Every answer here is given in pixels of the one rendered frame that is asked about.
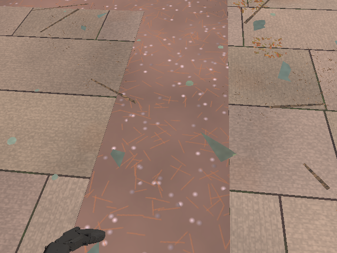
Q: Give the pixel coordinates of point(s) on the robot left hand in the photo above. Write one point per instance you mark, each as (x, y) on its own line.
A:
(73, 239)

